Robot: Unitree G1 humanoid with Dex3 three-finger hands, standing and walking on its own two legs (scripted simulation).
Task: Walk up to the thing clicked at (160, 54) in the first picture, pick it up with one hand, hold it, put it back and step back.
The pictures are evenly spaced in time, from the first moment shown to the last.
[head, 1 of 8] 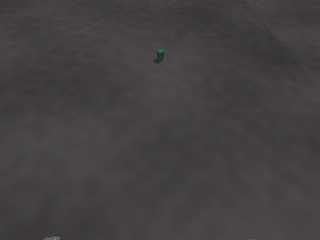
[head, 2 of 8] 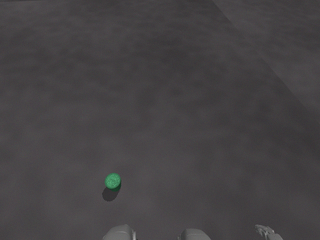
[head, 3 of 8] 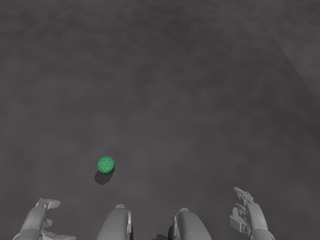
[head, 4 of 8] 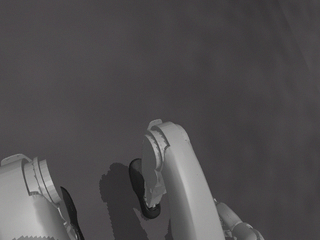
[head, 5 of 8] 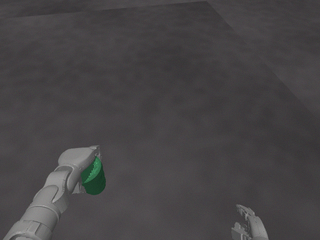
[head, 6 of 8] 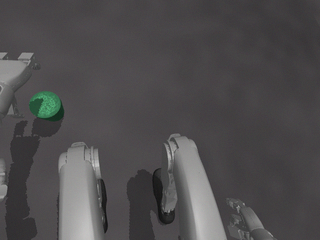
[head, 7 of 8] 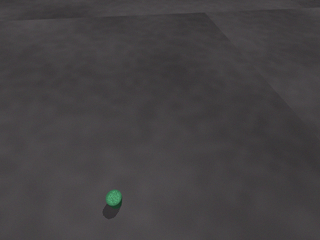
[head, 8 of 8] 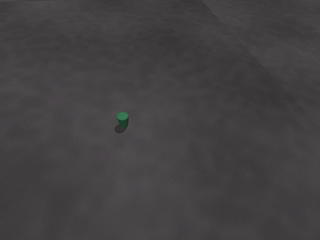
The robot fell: no
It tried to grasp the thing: yes
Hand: left
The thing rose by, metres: 0.62
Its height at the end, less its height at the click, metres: +0.00
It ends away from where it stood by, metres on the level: 0.03
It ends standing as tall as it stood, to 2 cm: yes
